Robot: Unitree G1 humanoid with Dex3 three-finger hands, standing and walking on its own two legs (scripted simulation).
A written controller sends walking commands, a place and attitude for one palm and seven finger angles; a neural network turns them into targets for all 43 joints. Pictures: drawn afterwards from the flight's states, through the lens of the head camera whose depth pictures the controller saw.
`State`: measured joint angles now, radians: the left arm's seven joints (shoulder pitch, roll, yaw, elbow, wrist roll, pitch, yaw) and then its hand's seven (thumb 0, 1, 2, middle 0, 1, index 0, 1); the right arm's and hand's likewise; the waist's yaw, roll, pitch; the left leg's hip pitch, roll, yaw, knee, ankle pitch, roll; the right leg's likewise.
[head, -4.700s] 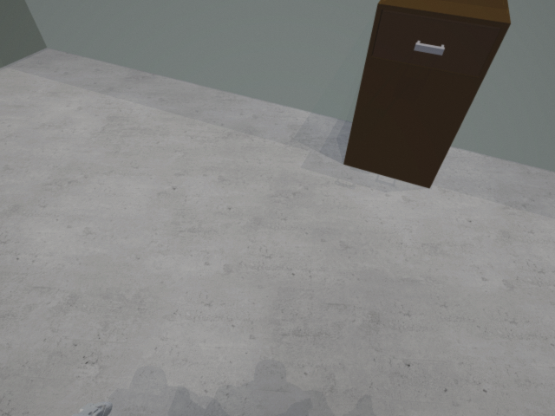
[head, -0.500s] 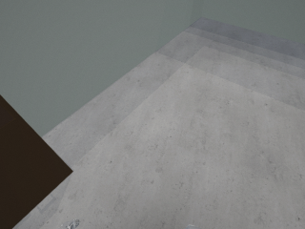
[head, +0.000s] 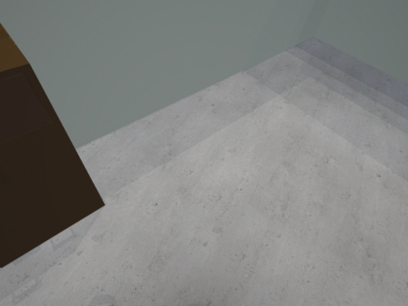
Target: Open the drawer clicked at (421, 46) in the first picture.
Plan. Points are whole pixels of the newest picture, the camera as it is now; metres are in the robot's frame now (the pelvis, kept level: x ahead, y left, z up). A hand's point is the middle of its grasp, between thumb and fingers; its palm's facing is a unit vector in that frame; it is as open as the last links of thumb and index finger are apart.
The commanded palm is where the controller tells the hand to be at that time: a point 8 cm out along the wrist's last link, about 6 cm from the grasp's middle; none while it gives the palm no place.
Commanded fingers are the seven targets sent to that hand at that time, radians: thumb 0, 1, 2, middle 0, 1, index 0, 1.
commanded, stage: turn to face it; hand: left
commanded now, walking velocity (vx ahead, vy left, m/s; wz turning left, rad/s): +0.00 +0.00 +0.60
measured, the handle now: out of the picture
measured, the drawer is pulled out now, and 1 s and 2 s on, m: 0.00 0.00 0.00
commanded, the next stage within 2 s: take the last steps up to it in 1.10 s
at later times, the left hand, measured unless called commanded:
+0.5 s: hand out of the picture +0.05 +0.17 -0.13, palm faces +0.29 -0.91 -0.29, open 7.4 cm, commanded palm none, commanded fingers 0.00 0.90 0.90 -0.20 -0.30 -0.20 -0.30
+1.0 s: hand out of the picture -0.16 +0.16 -0.17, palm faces +0.57 -0.78 -0.25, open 7.4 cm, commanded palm none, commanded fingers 0.00 0.90 0.90 -0.20 -0.30 -0.20 -0.30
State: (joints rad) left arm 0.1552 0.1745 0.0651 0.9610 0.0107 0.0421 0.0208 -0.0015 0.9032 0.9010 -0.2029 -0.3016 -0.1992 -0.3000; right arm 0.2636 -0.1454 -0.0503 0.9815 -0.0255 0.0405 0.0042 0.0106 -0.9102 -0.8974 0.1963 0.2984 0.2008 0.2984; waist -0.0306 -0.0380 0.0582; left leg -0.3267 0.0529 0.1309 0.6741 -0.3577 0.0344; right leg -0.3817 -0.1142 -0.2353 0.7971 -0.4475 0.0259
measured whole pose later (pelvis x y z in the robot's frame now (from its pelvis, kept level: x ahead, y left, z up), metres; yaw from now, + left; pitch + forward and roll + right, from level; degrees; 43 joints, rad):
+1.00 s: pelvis -0.05 -0.04 +0.01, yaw +33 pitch +1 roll +0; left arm 0.26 0.27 0.07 0.98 0.01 0.07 0.02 0.01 0.90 0.90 -0.20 -0.30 -0.19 -0.30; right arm 0.11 -0.21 -0.04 0.91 -0.02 0.03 0.01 0.01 -0.91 -0.90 0.20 0.30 0.20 0.30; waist 0.03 -0.05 0.09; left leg -0.24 0.01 0.08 0.57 -0.35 0.03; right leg -0.41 -0.13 -0.12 0.99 -0.52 0.08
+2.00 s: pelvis +0.07 +0.09 +0.01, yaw +39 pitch -1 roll +0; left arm 0.44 0.12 0.04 1.19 0.02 -0.02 0.00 0.01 0.90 0.90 -0.20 -0.30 -0.20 -0.30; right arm 0.14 -0.12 -0.05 1.02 -0.01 -0.07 -0.02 0.00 -0.92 -0.90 0.20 0.30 0.20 0.30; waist 0.04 -0.04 0.06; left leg -0.26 0.04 0.19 0.57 -0.28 0.05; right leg -0.33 -0.09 -0.06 1.15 -0.42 -0.01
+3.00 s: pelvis +0.18 +0.17 +0.00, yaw +39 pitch -3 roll +1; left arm 0.28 0.25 0.04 0.94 0.03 0.05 0.02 0.00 0.90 0.90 -0.20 -0.30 -0.20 -0.30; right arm 0.26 -0.24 -0.04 0.87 -0.04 0.02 -0.01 0.01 -0.91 -0.90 0.20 0.30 0.20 0.30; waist 0.01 -0.02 -0.05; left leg -0.16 0.00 0.06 0.60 -0.39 0.02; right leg -0.38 -0.09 -0.10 0.60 -0.20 0.00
